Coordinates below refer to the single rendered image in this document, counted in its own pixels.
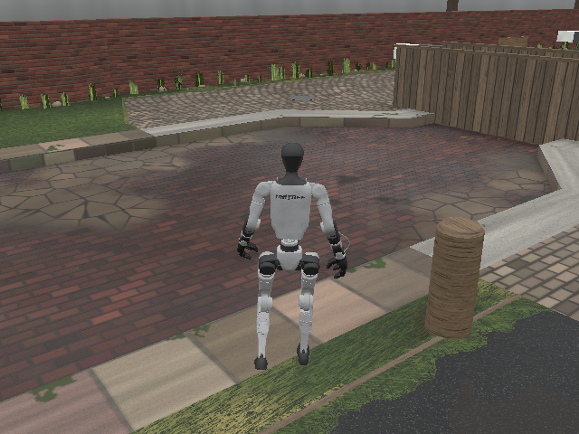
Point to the left robot upper arm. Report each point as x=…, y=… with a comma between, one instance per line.
x=262, y=189

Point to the left robot hand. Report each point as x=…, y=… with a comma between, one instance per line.
x=250, y=246

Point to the left robot thigh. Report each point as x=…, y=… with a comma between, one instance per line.
x=266, y=270

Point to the left robot forearm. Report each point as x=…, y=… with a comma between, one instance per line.
x=246, y=234

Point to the right robot hand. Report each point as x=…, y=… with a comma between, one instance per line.
x=341, y=264

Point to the right robot foot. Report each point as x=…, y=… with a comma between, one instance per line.
x=303, y=358

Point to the right robot forearm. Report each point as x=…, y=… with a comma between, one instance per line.
x=335, y=243

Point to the right robot upper arm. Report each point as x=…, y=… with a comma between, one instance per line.
x=319, y=191

